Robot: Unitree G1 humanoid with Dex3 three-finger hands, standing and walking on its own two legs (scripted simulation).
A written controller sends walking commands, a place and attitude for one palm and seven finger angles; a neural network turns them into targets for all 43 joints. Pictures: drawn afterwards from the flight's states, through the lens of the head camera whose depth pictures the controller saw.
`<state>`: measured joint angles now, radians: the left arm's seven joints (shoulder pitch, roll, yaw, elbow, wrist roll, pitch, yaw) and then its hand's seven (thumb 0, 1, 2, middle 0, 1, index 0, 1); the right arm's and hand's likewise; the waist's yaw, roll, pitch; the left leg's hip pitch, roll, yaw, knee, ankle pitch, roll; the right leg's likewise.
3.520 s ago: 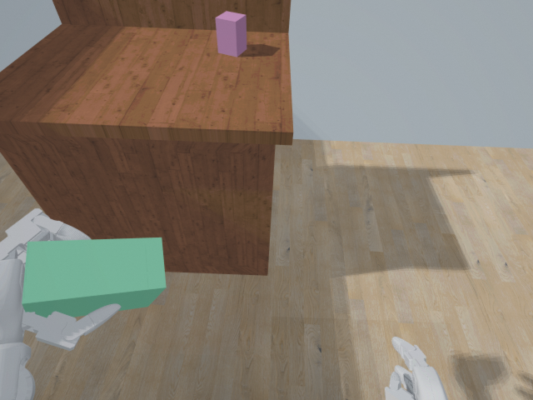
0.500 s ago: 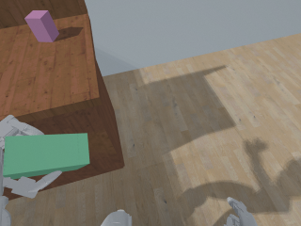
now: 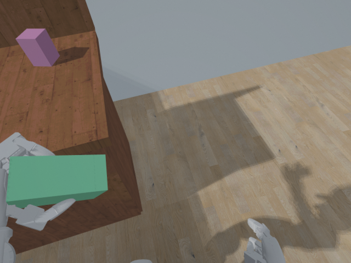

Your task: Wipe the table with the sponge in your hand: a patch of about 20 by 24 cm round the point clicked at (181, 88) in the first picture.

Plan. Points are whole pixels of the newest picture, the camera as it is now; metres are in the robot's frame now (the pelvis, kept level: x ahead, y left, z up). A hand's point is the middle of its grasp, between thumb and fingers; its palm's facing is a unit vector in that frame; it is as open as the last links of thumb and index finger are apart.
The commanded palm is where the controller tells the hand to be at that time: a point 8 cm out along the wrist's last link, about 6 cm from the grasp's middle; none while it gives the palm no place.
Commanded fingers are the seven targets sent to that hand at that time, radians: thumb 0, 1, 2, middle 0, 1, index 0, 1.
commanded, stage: come to a stop and stand still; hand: left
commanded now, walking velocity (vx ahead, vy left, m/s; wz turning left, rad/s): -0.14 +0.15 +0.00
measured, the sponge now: (73, 180) +0.23 +0.19 +0.15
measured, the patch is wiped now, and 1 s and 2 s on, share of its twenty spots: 0.00 0.00 0.00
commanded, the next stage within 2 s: look again from close up in 1.54 s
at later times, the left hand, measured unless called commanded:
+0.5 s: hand out of the picture +0.15 +0.29 +0.16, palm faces +0.35 -0.86 -0.37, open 10.2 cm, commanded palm +0.09 +0.34 +0.18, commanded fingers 0.00 0.10 1.30 -1.20 -1.60 -1.20 -1.60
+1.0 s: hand out of the picture +0.14 +0.34 +0.16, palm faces +0.47 -0.82 -0.33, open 10.2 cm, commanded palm +0.08 +0.36 +0.18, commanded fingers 0.00 0.10 1.30 -1.20 -1.60 -1.20 -1.60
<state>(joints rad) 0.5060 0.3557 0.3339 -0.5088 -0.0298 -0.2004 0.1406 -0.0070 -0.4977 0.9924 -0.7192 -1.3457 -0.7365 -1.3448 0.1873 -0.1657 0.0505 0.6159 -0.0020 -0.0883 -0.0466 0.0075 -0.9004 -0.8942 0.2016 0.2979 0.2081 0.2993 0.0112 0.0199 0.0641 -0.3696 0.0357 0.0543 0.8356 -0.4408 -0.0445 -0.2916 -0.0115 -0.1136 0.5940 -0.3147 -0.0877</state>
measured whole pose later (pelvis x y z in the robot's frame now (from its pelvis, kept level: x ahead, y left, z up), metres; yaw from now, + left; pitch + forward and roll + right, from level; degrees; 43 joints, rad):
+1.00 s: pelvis -0.06 +0.08 +0.01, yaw +3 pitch -3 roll -1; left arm 0.34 0.34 0.34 -0.37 0.01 -0.23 0.09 -0.01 -0.50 1.00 -0.72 -1.35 -0.74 -1.35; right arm 0.25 -0.19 0.04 0.56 -0.01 -0.17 0.00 0.01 -0.90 -0.89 0.20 0.30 0.21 0.30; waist 0.05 -0.05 0.03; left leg -0.19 -0.06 0.06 0.44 -0.20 0.08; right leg -0.22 0.03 0.06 0.41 -0.13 0.00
